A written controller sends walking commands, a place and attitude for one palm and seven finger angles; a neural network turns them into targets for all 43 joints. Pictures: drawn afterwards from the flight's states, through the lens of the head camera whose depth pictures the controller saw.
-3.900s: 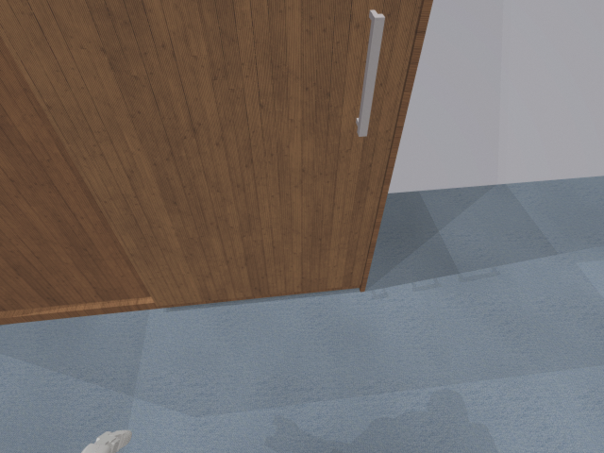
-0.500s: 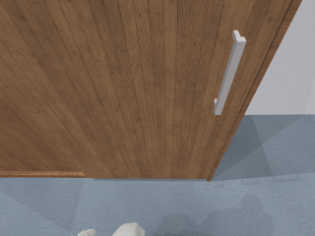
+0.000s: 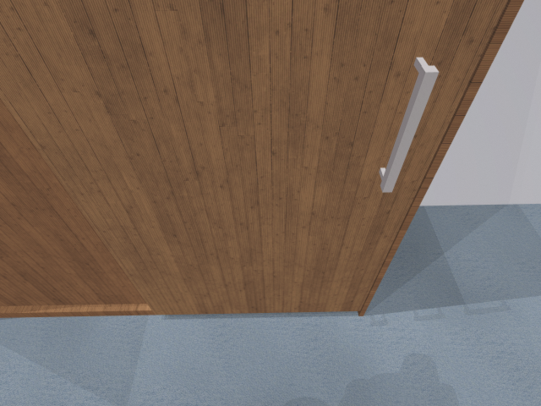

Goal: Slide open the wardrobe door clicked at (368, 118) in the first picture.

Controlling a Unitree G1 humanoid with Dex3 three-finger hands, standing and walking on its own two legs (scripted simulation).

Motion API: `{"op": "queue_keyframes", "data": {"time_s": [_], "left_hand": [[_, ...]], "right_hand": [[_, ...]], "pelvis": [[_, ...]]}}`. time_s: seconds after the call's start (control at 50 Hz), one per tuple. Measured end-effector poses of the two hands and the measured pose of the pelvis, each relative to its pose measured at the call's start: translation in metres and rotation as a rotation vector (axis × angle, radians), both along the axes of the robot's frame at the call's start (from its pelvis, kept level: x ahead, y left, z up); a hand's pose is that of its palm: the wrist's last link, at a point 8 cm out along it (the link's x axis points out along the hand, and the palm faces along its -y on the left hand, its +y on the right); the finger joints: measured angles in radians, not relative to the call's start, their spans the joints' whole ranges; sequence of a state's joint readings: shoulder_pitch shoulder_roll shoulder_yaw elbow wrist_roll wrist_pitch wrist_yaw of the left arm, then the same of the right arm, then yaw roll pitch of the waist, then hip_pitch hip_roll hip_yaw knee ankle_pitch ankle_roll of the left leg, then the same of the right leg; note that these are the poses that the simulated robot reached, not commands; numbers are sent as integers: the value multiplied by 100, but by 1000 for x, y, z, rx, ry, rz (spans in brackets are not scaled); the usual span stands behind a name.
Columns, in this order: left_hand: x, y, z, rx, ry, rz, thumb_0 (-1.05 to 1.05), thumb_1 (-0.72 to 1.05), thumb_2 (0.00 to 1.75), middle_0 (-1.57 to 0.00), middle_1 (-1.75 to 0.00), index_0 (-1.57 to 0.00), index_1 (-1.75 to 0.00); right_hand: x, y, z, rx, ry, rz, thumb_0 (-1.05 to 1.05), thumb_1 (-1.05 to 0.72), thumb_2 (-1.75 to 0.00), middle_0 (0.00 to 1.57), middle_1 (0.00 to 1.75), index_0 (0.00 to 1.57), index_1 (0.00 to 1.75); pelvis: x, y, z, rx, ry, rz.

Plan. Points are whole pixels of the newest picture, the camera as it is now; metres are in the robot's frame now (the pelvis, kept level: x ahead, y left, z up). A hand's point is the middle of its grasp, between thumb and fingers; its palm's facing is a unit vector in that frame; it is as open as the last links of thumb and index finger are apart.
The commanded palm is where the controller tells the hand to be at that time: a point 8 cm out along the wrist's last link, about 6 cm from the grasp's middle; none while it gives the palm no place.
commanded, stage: come to a stop and stand still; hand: right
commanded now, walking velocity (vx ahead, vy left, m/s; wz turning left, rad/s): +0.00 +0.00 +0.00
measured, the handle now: (401, 132) +0.54 -0.20 +0.12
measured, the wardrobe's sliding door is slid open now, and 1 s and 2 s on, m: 0.00 0.00 0.00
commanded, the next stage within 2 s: look again from close up in 0.62 s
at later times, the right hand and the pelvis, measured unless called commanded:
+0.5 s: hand out of the picture -0.02 -0.19 -0.17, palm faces +0.02 +0.98 -0.21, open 7.4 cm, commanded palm none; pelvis +0.00 -0.02 +0.00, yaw +1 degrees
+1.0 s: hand out of the picture +0.02 -0.18 -0.17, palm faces +0.01 +0.98 -0.21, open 7.3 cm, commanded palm none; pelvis +0.01 +0.00 +0.00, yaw +1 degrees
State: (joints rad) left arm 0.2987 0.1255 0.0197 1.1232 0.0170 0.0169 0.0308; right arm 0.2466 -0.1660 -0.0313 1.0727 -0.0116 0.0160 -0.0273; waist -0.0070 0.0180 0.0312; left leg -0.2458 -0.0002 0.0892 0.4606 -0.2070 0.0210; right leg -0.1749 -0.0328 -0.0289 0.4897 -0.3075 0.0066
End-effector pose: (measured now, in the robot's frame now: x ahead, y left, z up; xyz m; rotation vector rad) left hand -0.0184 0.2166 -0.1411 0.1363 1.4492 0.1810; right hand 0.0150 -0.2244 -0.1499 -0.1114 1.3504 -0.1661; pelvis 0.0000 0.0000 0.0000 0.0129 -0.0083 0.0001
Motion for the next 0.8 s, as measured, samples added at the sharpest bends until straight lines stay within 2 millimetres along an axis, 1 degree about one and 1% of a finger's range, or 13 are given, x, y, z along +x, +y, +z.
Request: {"op": "queue_keyframes", "data": {"time_s": [0.06,0.14,0.26,0.34,0.42,0.54,0.68,0.8], "left_hand": [[-5,-8,2,-16,6,-8,1,91,90,-20,-30,-20,-30],[-5,-16,1,-37,-6,-11,1,91,90,-20,-30,-20,-30],[-5,-16,-3,-42,-19,-18,2,92,90,-20,-30,-20,-30],[-1,-16,-8,-40,-78,-15,2,92,90,-20,-30,-20,-30],[2,-22,-11,-52,-111,-18,1,92,90,-20,-30,-20,-30],[2,-28,-13,-75,-102,-31,2,92,90,-20,-30,-20,-30],[1,-28,-13,-83,-79,-30,1,91,90,-20,-30,-20,-30],[2,-21,-12,-74,-51,-29,1,91,90,-20,-30,-20,-30]], "right_hand": [[-13,2,1,12,27,-7,1,-93,-90,20,30,20,30],[-30,6,3,20,63,-10,1,-92,-90,20,30,20,30],[-50,10,4,15,97,0,1,-92,-90,20,30,20,30],[-57,5,3,8,106,21,1,-91,-90,20,30,20,30],[-51,-5,6,-11,88,25,1,-91,-90,20,30,20,30],[-31,-14,12,-38,32,31,1,-91,-90,20,30,20,30],[-10,-13,15,-46,5,48,1,-91,-90,20,30,20,30],[-2,-10,15,-47,10,49,1,-92,-90,20,30,20,30]], "pelvis": [[-2,-1,3,-5,-7,0],[-4,-2,5,-9,-15,2],[-8,-6,3,-4,-12,9],[-10,-12,-1,-7,-8,7],[-7,-16,-2,-14,-13,8],[-3,-18,0,-23,-19,10],[0,-15,1,-28,-18,14],[5,-10,2,-28,-17,13]]}}
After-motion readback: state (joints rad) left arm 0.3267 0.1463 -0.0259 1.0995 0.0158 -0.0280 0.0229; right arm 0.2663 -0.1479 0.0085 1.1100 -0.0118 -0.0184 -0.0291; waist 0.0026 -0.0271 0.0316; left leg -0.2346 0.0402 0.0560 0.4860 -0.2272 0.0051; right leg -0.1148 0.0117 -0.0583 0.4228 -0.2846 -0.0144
